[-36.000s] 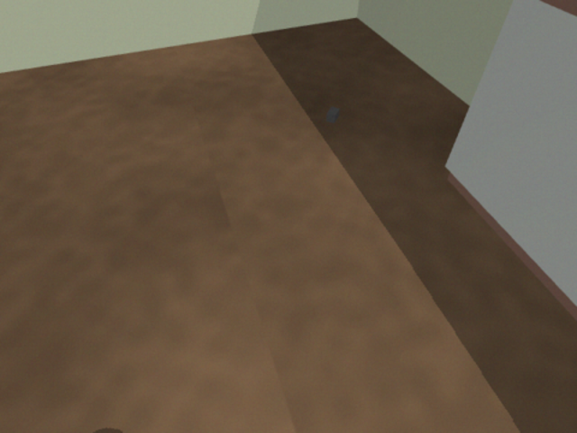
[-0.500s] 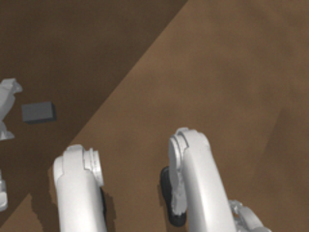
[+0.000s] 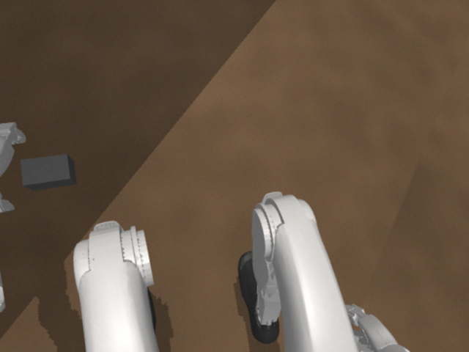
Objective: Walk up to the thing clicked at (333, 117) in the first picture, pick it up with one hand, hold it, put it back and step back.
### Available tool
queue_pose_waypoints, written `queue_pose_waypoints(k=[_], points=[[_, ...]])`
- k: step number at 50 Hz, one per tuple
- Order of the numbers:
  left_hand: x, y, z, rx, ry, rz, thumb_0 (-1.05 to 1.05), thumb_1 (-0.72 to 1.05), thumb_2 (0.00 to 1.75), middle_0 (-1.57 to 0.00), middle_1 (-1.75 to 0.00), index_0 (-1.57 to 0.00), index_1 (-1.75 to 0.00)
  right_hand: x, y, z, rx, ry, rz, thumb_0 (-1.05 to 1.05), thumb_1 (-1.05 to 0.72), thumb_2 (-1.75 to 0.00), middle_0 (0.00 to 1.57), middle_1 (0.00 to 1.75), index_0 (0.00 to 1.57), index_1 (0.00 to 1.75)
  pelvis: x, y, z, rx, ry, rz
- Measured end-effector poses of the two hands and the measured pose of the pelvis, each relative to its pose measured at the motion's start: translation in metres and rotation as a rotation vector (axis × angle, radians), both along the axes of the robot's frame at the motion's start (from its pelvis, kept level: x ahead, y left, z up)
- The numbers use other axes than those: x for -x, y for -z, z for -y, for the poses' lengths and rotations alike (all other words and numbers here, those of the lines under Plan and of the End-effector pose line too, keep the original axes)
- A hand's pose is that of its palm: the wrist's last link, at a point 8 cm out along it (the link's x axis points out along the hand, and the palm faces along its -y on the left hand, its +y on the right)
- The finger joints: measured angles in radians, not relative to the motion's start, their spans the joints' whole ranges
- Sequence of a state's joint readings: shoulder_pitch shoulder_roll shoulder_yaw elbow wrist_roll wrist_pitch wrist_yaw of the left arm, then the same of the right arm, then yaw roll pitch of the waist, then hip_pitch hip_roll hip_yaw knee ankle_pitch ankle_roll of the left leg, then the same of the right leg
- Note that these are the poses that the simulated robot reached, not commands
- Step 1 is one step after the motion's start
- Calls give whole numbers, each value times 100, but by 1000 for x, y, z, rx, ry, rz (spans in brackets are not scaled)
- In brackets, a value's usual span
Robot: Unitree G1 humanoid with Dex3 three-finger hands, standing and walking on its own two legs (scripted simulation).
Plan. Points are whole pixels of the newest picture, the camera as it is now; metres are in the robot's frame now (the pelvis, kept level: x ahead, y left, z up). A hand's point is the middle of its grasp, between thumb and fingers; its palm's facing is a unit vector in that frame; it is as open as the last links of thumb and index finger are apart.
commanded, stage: rise first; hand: left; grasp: from above
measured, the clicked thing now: (50, 172) +0.46 +0.30 -0.29
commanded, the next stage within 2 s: approach in 0.20 s
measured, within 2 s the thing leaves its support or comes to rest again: neither
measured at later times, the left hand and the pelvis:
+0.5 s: hand (3, 176) +0.42 +0.32 -0.16, palm faces -0.46 -0.05 -0.89, open 12.7 cm; pelvis +0.00 +0.00 +0.01, yaw +0 degrees
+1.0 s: hand (18, 158) +0.45 +0.31 -0.17, palm faces -0.41 -0.04 -0.91, open 13.2 cm; pelvis +0.00 +0.00 +0.00, yaw -1 degrees
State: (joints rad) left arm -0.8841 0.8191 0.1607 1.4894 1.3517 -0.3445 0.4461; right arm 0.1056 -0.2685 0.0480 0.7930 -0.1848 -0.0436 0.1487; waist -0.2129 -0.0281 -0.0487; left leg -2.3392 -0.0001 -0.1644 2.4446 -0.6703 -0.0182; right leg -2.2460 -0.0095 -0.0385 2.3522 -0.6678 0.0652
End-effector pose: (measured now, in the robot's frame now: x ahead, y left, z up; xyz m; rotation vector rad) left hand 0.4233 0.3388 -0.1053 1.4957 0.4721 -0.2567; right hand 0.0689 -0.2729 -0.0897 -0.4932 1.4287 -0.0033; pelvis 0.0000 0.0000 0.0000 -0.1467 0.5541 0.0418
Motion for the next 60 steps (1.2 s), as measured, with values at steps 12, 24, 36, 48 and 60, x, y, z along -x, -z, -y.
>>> queue_pose_waypoints(k=[12, 24, 36, 48, 60], points=[[-3, -3, 1, -6, 8, 10, 0, -24, 77, -38, -73, -37, -74, -3, 2, -1, -13, 19, -10, 0, -91, -90, 21, 30, 20, 30, -5, -2, 0, -4, 0, -17], [-3, -5, 10, -3, 34, -18, 0, -28, 80, -34, -75, -33, -76, -12, -1, 2, -18, 4, 13, 0, -91, -89, 21, 30, 20, 30, -4, -6, 1, -8, -2, -14], [-32, 9, 71, 38, 121, 28, 0, -33, 84, -29, -79, -28, -80, 9, -10, 5, 12, 21, 37, 0, -90, -89, 21, 30, 20, 30, 1, -1, 2, -2, 9, -3], [-38, 10, 44, -55, -30, 62, 0, -36, 86, -27, -79, -26, -80, 45, 2, 1, -52, 67, -44, 0, -90, -89, 21, 30, 20, 30, -3, 6, 4, -14, 20, -8], [-8, 9, 20, 22, -6, -132, 0, -43, 88, -19, -90, -20, -89, 3, -3, -3, -53, 2, 4, 0, -91, -89, 21, 30, 20, 30, -2, -6, -1, 3, 5, -5]])
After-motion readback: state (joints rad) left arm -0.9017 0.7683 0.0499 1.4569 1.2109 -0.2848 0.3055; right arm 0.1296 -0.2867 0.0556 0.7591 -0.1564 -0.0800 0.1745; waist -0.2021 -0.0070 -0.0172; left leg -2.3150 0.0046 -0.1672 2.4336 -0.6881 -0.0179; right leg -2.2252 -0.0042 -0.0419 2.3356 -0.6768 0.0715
